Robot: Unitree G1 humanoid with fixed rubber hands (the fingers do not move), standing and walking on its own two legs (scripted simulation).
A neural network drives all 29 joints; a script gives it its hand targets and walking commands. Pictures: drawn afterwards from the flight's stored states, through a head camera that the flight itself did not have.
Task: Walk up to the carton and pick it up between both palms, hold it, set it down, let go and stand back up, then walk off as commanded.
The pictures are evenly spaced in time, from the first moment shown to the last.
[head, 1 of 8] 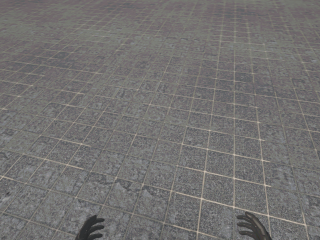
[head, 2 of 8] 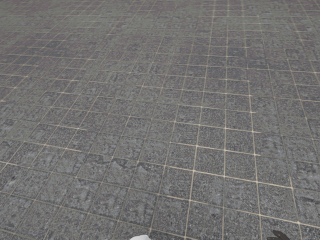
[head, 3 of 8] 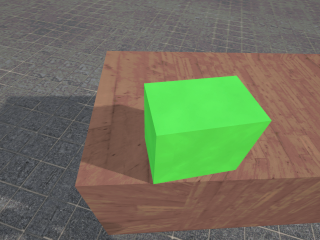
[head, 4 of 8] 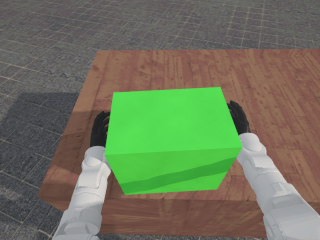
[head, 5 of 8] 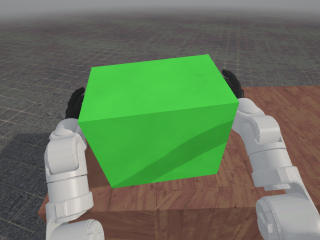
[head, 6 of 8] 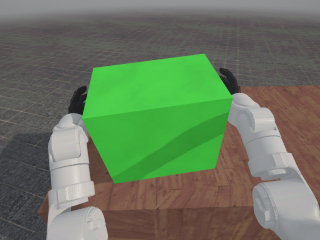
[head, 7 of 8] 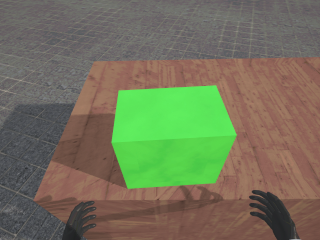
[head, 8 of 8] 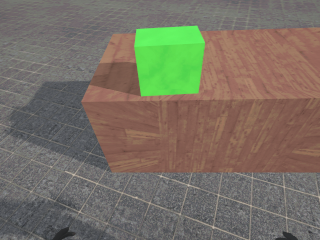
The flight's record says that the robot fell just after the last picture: no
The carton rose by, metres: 0.21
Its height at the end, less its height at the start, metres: +0.00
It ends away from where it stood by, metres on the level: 0.06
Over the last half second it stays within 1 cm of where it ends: yes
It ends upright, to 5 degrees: yes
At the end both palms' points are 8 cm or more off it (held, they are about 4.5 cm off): yes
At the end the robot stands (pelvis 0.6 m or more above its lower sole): yes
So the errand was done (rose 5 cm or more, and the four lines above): yes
